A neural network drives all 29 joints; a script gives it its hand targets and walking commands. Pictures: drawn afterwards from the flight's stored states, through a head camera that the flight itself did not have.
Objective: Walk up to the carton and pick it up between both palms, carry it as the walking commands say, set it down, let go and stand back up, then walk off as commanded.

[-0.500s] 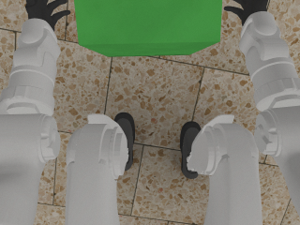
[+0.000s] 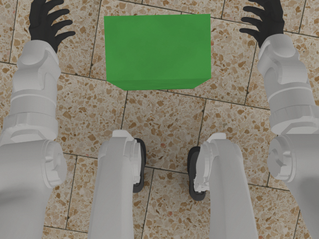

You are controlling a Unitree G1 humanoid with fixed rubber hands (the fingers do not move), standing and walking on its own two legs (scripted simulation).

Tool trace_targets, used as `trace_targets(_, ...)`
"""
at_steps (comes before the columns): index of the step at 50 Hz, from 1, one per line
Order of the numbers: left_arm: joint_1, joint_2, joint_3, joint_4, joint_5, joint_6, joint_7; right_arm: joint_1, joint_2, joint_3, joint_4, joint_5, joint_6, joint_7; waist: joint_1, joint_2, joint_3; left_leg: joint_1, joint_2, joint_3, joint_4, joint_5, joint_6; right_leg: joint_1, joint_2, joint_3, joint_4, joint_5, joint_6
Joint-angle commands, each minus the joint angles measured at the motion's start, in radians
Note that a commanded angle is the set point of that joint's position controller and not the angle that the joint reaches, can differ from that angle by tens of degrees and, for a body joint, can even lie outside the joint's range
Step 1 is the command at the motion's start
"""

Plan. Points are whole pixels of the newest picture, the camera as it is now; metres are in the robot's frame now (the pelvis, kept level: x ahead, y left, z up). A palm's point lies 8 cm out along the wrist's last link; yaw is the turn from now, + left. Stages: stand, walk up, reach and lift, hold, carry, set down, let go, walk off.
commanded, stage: set down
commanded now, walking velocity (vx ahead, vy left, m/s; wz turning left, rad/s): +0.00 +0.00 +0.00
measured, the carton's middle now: (158, 60) +0.53 +0.05 -0.32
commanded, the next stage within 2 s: let go in 0.82 s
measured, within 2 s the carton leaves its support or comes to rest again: neither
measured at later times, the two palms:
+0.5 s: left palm out of the picture +0.50 +0.28 +0.04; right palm out of the picture +0.54 -0.19 +0.04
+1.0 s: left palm out of the picture +0.48 +0.27 +0.13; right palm out of the picture +0.51 -0.19 +0.13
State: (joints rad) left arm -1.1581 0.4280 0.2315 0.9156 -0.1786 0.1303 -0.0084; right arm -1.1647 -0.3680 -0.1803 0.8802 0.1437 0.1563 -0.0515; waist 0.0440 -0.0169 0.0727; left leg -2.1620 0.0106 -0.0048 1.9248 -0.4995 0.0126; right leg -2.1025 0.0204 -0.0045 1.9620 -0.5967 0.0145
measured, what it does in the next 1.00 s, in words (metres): rises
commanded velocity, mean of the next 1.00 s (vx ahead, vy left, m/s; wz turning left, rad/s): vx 0.00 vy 0.00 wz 0.00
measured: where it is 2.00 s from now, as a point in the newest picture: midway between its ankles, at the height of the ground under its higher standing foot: (166, 178)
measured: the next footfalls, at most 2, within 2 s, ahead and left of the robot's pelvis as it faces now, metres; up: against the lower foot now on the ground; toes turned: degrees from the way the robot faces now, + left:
none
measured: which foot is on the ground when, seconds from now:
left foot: down 0.00-1.00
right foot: down 0.00-1.00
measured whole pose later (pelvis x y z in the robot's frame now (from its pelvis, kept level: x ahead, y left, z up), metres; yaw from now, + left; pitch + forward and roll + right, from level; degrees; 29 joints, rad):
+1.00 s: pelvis +0.05 +0.01 +0.23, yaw +1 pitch +42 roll -2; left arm -0.84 0.31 0.32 0.82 0.01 0.11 -0.09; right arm -0.85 -0.26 -0.29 0.80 -0.03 0.13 0.04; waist 0.03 -0.01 -0.11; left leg -1.46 0.00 -0.01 0.99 -0.27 0.01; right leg -1.41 0.01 0.00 1.00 -0.34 0.02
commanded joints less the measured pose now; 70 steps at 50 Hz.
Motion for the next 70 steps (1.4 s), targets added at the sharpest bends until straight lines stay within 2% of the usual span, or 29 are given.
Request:
trace_targets(1,-0.199,0.15,0.027,-0.121,0.007,-0.005,-0.013,-0.21,-0.127,-0.029,-0.123,-0.012,-0.006,0.008,0.018,0.009,-1.071,0.707,-0.038,0.042,-0.195,0.289,-0.027,0.435,0.038,-0.057,-0.24,0.217,0.003)
trace_targets(14,-0.129,0.162,0.057,-0.225,0.035,0.047,-0.046,-0.143,-0.128,-0.069,-0.213,-0.032,0.039,0.038,0.014,0.011,-1.185,0.877,-0.053,0.053,-0.41,0.34,-0.038,0.623,0.049,-0.064,-0.458,0.287,0.014)
trace_targets(33,0.018,0.105,0.08,-0.241,0.06,0.029,-0.081,-0.002,-0.09,-0.119,-0.199,-0.077,0.015,0.095,0.013,0.025,-1.131,1.212,-0.05,0.023,-0.793,0.492,-0.041,0.876,0.047,-0.04,-0.84,0.429,0.012)
trace_targets(39,0.045,0.039,0.089,-0.172,0.091,-0.013,-0.088,0.029,-0.047,-0.124,-0.136,-0.107,-0.02,0.107,0.01,0.017,-0.987,1.249,-0.035,0.005,-0.907,0.517,-0.038,0.899,0.036,-0.029,-0.962,0.448,0.008)
trace_targets(45,0.108,0.016,0.119,-0.122,0.155,-0.038,-0.083,0.102,-0.029,-0.134,-0.102,-0.15,-0.038,0.102,0.006,0.013,-0.983,1.286,-0.036,0.004,-0.944,0.563,-0.044,0.962,0.037,-0.027,-1.002,0.498,0.01)
trace_targets(48,0.204,0.028,0.118,-0.181,0.19,-0.037,-0.083,0.217,-0.032,-0.136,-0.152,-0.181,-0.042,0.089,-0.004,0.025,-1.069,1.396,-0.043,0.002,-0.965,0.639,-0.042,1.044,0.045,-0.031,-1.026,0.565,0.015)
trace_targets(51,0.335,0.023,0.085,-0.286,0.217,-0.036,-0.089,0.353,-0.02,-0.107,-0.248,-0.189,-0.048,0.077,0.007,0.034,-1.126,1.521,-0.045,-0.006,-0.988,0.733,-0.036,1.127,0.048,-0.024,-1.057,0.629,0.018)
trace_targets(55,0.522,0.013,0.025,-0.456,0.189,-0.032,-0.094,0.51,-0.012,-0.06,-0.432,-0.177,-0.056,0.075,0.002,0.022,-1.181,1.682,-0.044,-0.021,-1.024,0.826,-0.03,1.247,0.042,-0.011,-1.106,0.678,0.008)
trace_targets(58,0.652,0.0,-0.011,-0.523,0.173,-0.039,-0.09,0.638,0.0,-0.034,-0.48,-0.156,-0.061,0.08,-0.005,0.034,-1.084,1.726,-0.043,-0.02,-1.073,0.772,-0.031,1.307,0.03,0.0,-1.157,0.632,0.003)
trace_targets(64,0.874,-0.069,-0.056,-0.463,0.159,-0.077,-0.091,0.866,0.071,0.007,-0.41,-0.15,-0.101,0.09,-0.009,0.02,-0.695,1.701,-0.035,-0.016,-1.208,0.559,-0.035,1.417,0.012,0.011,-1.272,0.494,0.001)
trace_targets(70,1.099,-0.116,-0.101,-0.457,0.162,-0.125,-0.076,1.089,0.1,0.036,-0.407,-0.157,-0.154,0.083,-0.02,0.026,-0.475,1.843,-0.029,-0.015,-1.307,0.533,-0.037,1.57,0.016,0.015,-1.382,0.487,-0.001)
